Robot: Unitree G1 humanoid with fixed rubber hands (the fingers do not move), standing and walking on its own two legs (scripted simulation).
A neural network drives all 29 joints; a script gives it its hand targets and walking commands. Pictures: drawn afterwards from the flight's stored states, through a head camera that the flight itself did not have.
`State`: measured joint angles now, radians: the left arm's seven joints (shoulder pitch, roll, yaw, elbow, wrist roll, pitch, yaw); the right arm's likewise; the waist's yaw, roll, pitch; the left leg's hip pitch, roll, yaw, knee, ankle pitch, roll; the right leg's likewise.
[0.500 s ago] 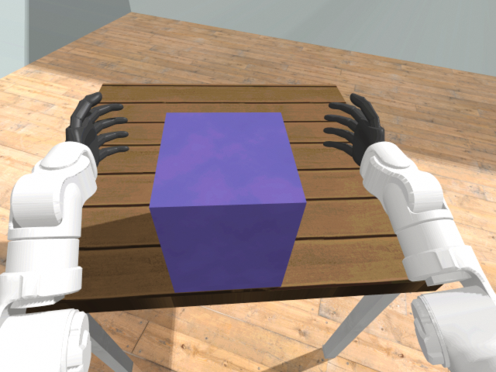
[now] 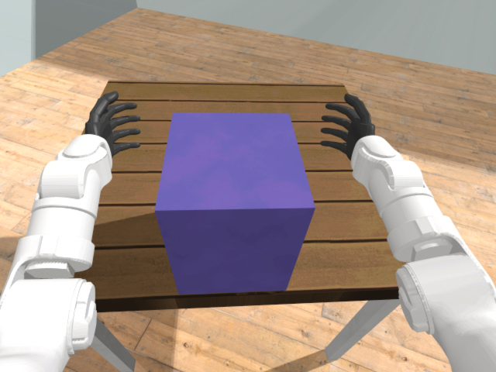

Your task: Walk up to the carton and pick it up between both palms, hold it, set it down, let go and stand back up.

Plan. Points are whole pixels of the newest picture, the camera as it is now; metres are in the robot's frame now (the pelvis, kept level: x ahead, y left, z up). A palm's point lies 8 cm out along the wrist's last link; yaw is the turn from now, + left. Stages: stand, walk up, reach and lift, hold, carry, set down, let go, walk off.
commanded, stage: reach and lift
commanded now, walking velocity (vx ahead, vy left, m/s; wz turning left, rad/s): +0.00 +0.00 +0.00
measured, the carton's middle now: (232, 206) +0.40 +0.03 +0.06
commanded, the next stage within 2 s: none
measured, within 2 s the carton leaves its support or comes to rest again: neither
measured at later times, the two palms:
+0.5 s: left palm (124, 183) +0.41 +0.21 +0.10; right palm (334, 178) +0.43 -0.15 +0.11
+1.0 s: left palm (144, 183) +0.41 +0.18 +0.10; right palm (316, 175) +0.43 -0.12 +0.11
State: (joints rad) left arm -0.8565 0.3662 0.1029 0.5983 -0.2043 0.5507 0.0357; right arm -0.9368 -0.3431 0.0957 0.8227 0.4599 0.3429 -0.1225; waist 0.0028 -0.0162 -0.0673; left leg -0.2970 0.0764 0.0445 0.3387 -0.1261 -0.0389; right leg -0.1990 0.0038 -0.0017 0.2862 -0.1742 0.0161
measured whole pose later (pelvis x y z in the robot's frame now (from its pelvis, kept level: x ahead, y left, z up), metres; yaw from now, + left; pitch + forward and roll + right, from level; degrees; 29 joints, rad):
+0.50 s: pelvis -0.01 +0.00 +0.00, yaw +1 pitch +10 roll -1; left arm -0.76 0.23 0.09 0.78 -0.15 0.19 0.06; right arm -0.81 -0.21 0.02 0.89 0.31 0.08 -0.15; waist 0.02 0.00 -0.10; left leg -0.43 0.08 0.02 0.38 -0.12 -0.04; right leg -0.32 0.01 -0.02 0.32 -0.17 0.02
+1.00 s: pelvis -0.01 +0.00 +0.00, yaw +1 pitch +8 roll -1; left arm -0.79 0.09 0.19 0.78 0.02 0.17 0.11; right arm -0.85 -0.09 -0.05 0.93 0.21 0.05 -0.21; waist 0.01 -0.02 -0.07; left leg -0.39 0.08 0.02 0.37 -0.12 -0.04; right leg -0.28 0.01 -0.02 0.31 -0.17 0.02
